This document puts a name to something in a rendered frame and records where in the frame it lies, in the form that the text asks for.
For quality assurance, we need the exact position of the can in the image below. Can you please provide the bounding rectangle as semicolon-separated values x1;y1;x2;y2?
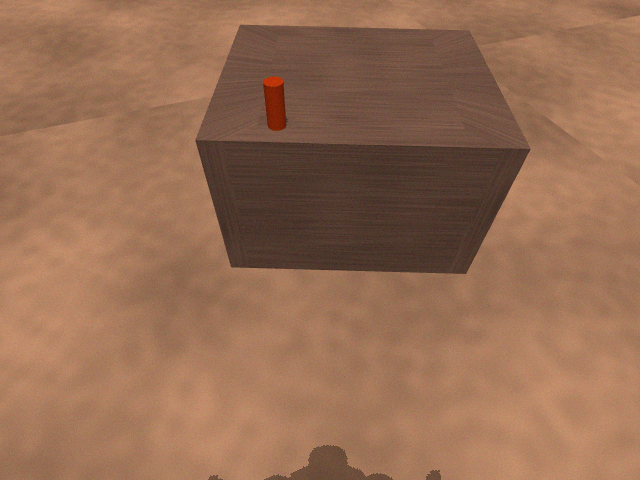
263;76;286;131

